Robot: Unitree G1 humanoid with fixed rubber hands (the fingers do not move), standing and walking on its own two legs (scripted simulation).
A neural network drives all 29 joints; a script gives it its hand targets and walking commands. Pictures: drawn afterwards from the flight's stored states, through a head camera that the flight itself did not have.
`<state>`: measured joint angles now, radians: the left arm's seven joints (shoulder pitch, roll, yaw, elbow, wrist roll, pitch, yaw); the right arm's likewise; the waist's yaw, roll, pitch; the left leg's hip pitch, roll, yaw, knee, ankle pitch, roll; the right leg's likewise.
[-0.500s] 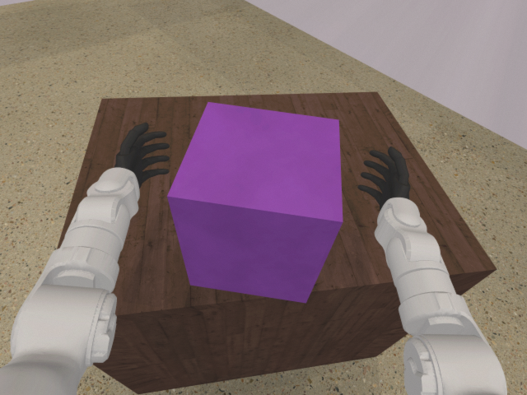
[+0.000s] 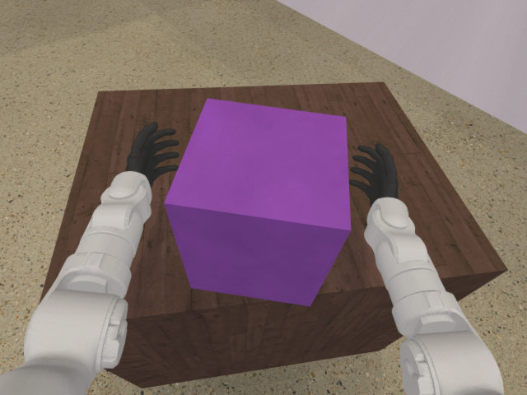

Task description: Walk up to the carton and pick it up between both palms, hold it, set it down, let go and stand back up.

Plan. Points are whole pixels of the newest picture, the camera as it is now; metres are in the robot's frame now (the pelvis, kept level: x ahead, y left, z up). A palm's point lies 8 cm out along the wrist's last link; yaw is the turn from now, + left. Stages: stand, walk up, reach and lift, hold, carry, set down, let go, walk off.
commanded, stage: reach and lift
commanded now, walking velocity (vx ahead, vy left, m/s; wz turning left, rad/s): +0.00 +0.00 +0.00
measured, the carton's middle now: (262, 209) +0.39 -0.02 +0.05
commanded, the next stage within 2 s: none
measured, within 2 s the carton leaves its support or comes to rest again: leaves its support in 1.66 s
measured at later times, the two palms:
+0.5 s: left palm (166, 178) +0.42 +0.13 +0.09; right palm (366, 191) +0.38 -0.17 +0.10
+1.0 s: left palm (167, 178) +0.43 +0.13 +0.09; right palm (362, 196) +0.37 -0.17 +0.09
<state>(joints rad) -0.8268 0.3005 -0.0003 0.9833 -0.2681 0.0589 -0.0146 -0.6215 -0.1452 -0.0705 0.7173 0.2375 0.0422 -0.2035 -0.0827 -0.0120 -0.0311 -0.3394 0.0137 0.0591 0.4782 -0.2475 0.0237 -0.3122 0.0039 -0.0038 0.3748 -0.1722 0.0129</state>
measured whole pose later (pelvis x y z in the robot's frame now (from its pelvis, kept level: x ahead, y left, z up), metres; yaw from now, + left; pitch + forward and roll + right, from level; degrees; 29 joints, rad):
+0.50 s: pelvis -0.01 +0.00 +0.00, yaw +0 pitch +6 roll -2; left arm -0.83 0.19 0.00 0.96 -0.17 0.09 0.04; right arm -0.67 -0.05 -0.11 0.74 0.16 0.05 -0.24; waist -0.08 -0.01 -0.04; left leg -0.34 0.01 0.06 0.49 -0.25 0.02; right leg -0.31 0.00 0.00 0.38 -0.17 0.01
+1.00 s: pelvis -0.01 +0.00 +0.00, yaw +0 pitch +6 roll -2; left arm -0.82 0.16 0.10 1.02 0.02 -0.03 -0.03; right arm -0.66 0.10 -0.35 0.76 -0.08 -0.07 -0.21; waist -0.08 -0.01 -0.05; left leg -0.34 0.01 0.06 0.48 -0.24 0.02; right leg -0.31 0.00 0.00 0.38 -0.17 0.02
